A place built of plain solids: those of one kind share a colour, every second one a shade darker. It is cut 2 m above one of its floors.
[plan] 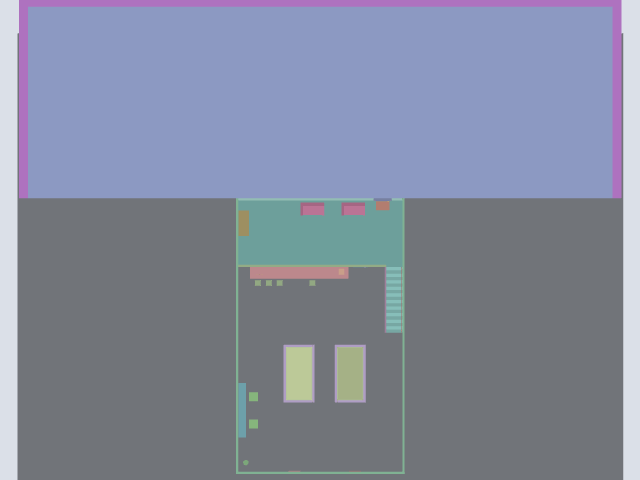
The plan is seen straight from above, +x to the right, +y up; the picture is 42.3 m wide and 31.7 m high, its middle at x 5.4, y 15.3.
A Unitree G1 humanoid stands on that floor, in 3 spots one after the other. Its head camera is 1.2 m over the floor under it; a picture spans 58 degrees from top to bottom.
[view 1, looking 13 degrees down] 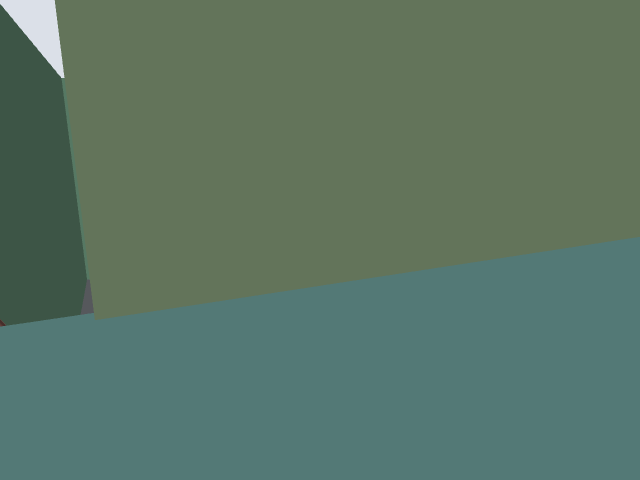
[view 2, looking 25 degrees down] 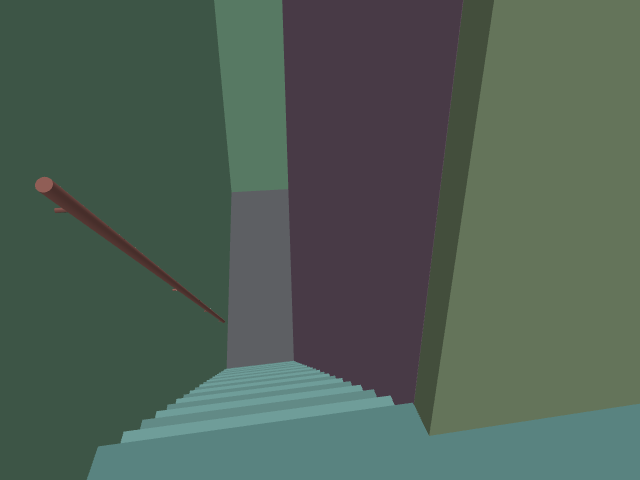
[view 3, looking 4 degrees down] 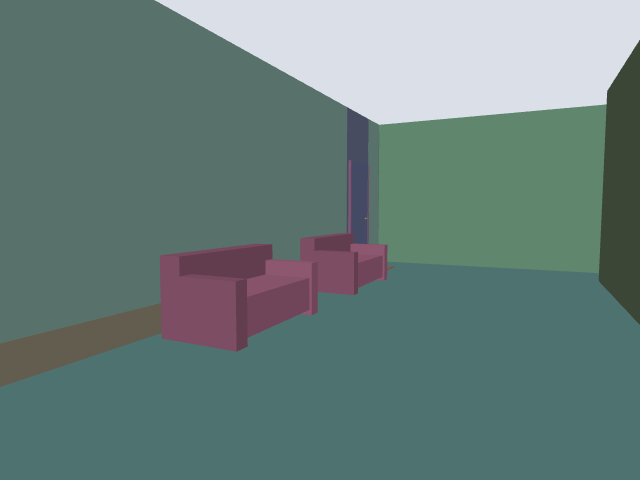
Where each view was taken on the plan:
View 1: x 9.54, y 16.81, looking -115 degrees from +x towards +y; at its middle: entrance_wall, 3.57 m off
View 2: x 10.30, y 14.61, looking -100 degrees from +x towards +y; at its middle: stair_partition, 3.41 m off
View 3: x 1.20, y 14.71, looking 26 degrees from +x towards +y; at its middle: sofa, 6.47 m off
